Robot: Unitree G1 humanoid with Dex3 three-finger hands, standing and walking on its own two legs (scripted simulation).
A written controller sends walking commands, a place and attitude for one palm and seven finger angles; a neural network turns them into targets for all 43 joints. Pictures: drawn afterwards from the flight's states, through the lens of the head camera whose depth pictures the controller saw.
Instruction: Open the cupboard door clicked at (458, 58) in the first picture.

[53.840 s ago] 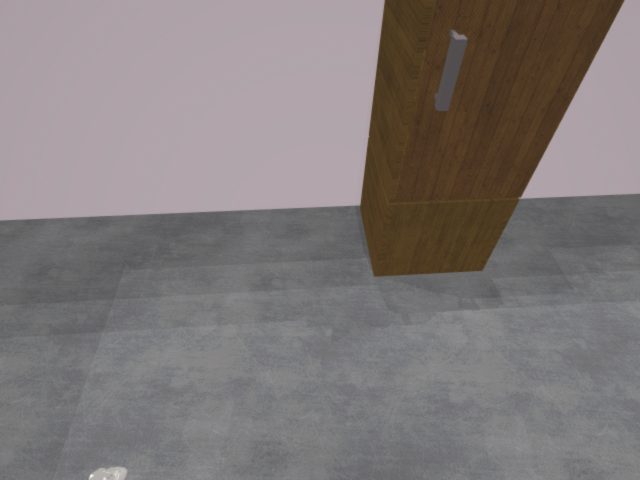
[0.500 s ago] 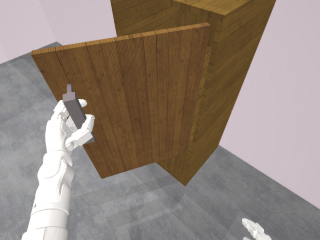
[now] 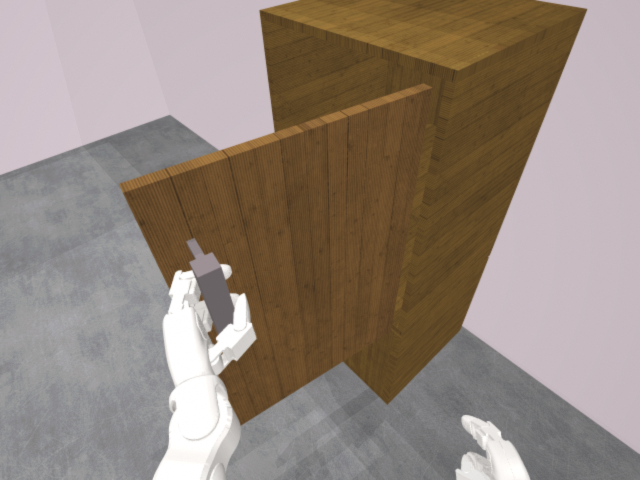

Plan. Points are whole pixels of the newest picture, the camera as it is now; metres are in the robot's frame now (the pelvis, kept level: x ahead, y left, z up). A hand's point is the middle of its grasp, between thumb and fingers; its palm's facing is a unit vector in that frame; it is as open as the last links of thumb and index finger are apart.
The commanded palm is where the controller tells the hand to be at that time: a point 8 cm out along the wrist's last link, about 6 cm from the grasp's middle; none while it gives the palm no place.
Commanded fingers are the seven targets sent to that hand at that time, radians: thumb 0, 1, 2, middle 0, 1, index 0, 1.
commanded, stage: pull the door open along its arc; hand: left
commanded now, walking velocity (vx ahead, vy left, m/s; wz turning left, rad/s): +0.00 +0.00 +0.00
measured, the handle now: (214, 298) +0.31 +0.16 +0.10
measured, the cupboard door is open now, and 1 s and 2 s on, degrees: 81 85 87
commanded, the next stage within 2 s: open thumb and fingers to let go in 0.08 s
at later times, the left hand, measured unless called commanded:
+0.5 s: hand (254, 339) +0.25 +0.09 +0.10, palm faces +0.39 -0.92 +0.01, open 8.5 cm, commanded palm +0.20 +0.13 +0.09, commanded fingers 0.00 -0.29 0.39 -0.31 -1.22 -0.31 -1.22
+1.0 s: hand (251, 334) +0.26 +0.10 +0.10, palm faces +0.39 -0.92 -0.01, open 14.2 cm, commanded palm +0.21 +0.12 +0.09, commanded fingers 0.00 -0.50 0.30 -0.15 -0.30 -0.15 -0.30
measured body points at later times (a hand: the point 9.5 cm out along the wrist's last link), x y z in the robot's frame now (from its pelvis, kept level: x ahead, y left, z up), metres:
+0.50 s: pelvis -0.02 +0.00 +0.00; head -0.04 -0.02 +0.45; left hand +0.22 +0.14 +0.10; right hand +0.18 -0.20 -0.09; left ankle -0.01 +0.14 -0.72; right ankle -0.03 -0.09 -0.72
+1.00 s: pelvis -0.03 +0.02 -0.01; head -0.05 +0.01 +0.44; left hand +0.23 +0.15 +0.10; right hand +0.16 -0.18 -0.10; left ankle -0.01 +0.14 -0.72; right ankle -0.03 -0.09 -0.72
